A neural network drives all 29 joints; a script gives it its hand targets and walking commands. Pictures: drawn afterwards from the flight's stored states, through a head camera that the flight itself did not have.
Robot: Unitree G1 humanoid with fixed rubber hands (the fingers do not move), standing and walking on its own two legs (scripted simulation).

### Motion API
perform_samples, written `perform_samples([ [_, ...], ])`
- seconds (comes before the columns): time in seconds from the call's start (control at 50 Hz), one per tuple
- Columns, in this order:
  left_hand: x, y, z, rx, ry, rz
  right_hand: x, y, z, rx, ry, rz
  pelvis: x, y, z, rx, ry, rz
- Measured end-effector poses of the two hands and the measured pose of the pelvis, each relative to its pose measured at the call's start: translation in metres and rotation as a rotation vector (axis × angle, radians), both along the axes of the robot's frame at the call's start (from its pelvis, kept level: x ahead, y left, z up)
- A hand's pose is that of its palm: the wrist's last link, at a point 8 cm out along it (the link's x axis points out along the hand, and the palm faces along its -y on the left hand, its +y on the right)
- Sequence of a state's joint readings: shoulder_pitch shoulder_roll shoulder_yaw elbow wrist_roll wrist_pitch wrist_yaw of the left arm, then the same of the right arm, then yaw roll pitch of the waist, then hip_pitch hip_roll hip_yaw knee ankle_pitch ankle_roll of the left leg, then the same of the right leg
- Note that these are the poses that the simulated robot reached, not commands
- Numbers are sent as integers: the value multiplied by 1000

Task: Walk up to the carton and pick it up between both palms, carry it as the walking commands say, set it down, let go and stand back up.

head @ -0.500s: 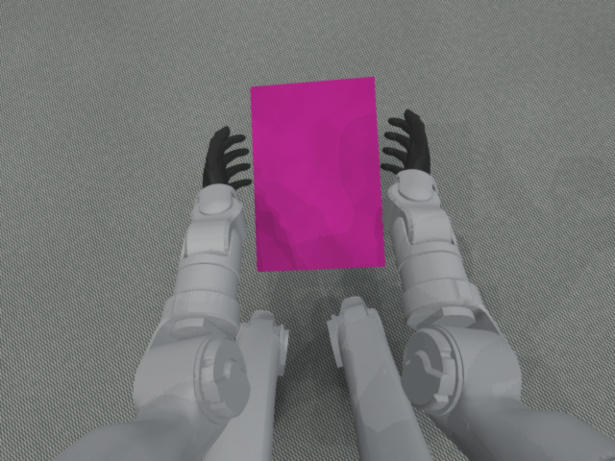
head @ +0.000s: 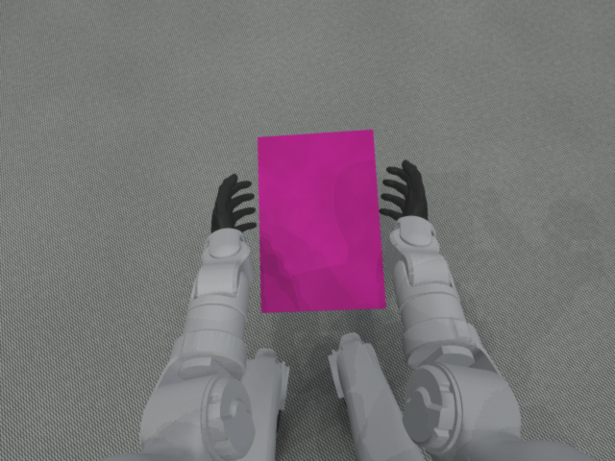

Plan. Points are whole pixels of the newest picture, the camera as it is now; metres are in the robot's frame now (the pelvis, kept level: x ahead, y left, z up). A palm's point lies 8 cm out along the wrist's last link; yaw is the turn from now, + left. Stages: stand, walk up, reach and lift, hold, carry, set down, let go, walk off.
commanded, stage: reach and lift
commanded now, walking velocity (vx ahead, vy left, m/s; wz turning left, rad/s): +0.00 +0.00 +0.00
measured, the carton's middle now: (320, 227) +0.44 -0.03 -0.15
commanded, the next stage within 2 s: none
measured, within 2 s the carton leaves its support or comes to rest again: neither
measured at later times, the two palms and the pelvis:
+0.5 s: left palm (208, 227) +0.39 +0.11 +0.02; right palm (424, 207) +0.39 -0.14 +0.02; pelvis +0.02 +0.00 +0.06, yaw +0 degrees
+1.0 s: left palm (182, 209) +0.38 +0.11 +0.09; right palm (446, 195) +0.37 -0.14 +0.10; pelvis +0.03 +0.01 +0.12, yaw -1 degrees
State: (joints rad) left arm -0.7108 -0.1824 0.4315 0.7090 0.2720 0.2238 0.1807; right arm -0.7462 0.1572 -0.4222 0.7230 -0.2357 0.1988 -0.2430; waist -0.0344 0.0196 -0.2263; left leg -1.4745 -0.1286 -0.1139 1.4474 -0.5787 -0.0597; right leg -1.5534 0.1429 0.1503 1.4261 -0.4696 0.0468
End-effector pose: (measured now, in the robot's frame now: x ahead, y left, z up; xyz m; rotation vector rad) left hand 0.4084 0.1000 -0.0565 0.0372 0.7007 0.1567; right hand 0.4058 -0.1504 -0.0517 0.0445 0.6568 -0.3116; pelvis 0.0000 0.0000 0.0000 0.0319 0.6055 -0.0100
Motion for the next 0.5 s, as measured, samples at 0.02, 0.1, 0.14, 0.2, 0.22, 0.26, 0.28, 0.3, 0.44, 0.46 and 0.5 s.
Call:
perform_samples([
  [0.02,-1,0,3,-2,-1,3,-1,0,3,1,-1,1,1,0,2,0,-4,0],
  [0.1,-4,1,14,-13,-2,10,-3,2,15,0,-3,-6,3,0,12,0,-27,0],
  [0.14,-6,1,18,-17,-1,11,-4,1,21,-7,-1,0,5,-1,17,-1,-33,0],
  [0.2,-8,0,27,-15,-3,7,-8,-1,29,-1,-2,3,7,-1,25,-5,-43,2],
  [0.22,-8,-1,30,-16,-5,5,-9,-1,31,0,-4,2,8,-1,27,-5,-48,2],
  [0.26,-10,-2,35,-24,-7,8,-12,-2,37,0,-6,-2,9,-2,33,-6,-56,0],
  [0.28,-11,-2,38,-24,-8,8,-13,-3,40,1,-7,-6,10,-2,35,-6,-61,0],
  [0.3,-12,-2,41,-23,-10,7,-14,-3,43,1,-9,-9,10,-2,38,-7,-64,-1],
  [0.44,-18,2,63,-19,-12,21,-14,3,68,6,-13,-15,15,-4,56,-6,-105,-3],
  [0.46,-19,4,67,-14,-12,21,-14,4,71,10,-13,-8,15,-4,59,-7,-112,-1],
  [0.5,-20,6,74,-11,-10,25,-15,6,76,17,-10,11,17,-3,65,-9,-123,3],
])
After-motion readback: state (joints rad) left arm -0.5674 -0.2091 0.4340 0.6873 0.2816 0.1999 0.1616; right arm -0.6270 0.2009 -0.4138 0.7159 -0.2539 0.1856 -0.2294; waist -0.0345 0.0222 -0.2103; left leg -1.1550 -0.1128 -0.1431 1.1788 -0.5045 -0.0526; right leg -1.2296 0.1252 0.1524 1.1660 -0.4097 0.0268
